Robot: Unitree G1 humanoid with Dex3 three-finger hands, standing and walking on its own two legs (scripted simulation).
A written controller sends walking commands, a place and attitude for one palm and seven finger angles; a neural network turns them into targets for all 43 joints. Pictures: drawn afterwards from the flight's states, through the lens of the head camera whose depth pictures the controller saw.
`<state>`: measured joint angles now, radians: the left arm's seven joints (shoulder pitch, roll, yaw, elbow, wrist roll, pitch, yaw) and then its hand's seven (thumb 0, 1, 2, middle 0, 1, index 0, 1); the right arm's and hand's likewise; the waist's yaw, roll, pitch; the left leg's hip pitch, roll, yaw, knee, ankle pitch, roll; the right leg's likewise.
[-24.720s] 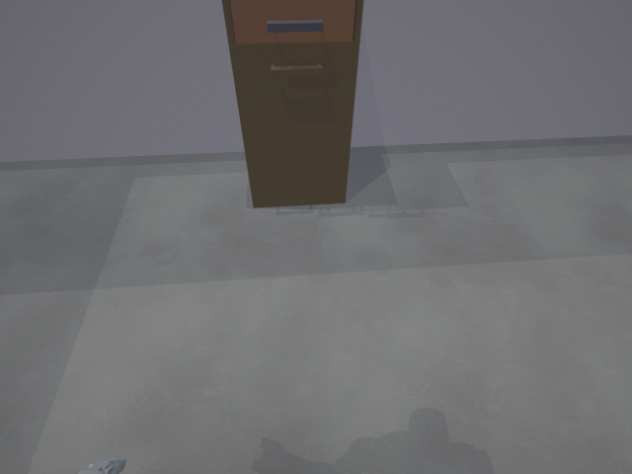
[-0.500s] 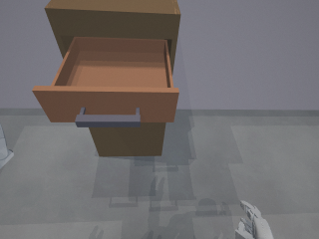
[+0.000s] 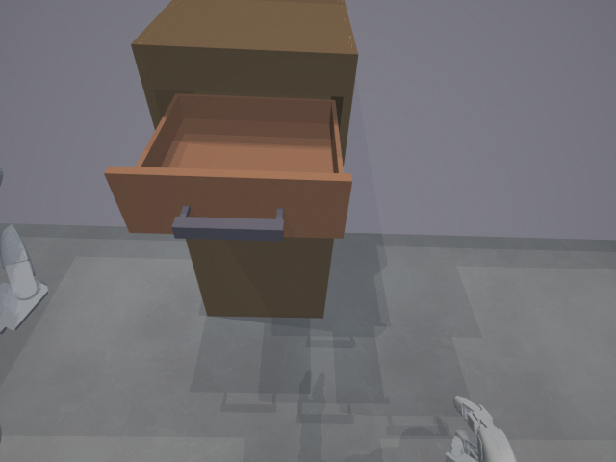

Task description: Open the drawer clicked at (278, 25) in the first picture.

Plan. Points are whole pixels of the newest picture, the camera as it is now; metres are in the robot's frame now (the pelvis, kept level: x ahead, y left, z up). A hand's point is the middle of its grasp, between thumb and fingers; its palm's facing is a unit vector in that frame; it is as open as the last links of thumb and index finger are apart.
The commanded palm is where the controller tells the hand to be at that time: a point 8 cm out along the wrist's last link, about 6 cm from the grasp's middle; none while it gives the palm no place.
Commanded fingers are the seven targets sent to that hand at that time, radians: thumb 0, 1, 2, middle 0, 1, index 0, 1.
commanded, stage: let the arm hang, fingers relaxed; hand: left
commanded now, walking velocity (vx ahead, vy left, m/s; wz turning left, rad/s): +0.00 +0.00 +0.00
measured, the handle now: (231, 220) +0.47 +0.15 +0.05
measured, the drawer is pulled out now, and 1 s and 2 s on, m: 0.28 0.28 0.28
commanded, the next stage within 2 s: look to check the result in 1.20 s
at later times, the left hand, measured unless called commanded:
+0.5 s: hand out of the picture +0.01 +0.18 -0.17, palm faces +0.09 -0.98 -0.19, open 6.9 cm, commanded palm none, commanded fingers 0.00 0.90 0.90 -0.20 -0.30 -0.20 -0.30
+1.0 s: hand out of the picture +0.04 +0.14 -0.17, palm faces +0.06 -0.98 -0.17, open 7.3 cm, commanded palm none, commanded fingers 0.00 0.90 0.90 -0.20 -0.30 -0.20 -0.30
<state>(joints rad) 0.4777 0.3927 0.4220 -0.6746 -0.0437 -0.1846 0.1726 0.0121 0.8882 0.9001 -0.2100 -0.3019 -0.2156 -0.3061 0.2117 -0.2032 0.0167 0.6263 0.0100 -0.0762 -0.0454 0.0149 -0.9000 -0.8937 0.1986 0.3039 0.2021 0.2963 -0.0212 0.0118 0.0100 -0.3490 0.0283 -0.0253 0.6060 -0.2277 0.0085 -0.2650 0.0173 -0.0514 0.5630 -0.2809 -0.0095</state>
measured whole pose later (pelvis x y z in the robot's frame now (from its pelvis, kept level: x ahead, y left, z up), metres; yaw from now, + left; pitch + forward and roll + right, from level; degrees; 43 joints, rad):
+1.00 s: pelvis +0.04 -0.02 +0.01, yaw +0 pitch -3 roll -1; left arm 0.28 0.10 0.02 1.14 0.01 0.00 0.04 0.01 0.92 0.90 -0.20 -0.30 -0.20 -0.30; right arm 0.30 -0.10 -0.02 1.13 -0.01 0.01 -0.04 0.01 -0.91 -0.89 0.19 0.30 0.20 0.30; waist -0.01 0.03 0.05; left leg -0.22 0.03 -0.02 0.47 -0.19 -0.02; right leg -0.15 0.02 -0.05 0.45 -0.25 -0.03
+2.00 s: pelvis +0.05 -0.02 +0.01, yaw +0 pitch -3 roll +0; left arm 0.25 0.14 0.03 1.15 0.01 0.00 0.03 0.00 0.91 0.90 -0.20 -0.30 -0.20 -0.30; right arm 0.27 -0.13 -0.02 1.13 -0.01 0.01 -0.04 0.01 -0.91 -0.89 0.19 0.30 0.20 0.30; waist -0.01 0.02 0.08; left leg -0.19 0.03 -0.02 0.42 -0.19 -0.02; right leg -0.12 0.02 -0.05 0.41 -0.24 -0.02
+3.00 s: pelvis +0.06 -0.03 +0.01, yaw +1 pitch -3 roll +0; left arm 0.24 0.14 0.03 1.15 0.00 0.00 0.03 0.00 0.91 0.90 -0.20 -0.30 -0.20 -0.30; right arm 0.26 -0.13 -0.02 1.14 -0.01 0.01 -0.05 0.01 -0.91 -0.89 0.19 0.30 0.20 0.30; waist -0.01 0.02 0.07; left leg -0.18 0.04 -0.03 0.42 -0.19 -0.04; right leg -0.10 0.03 -0.06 0.39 -0.24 -0.04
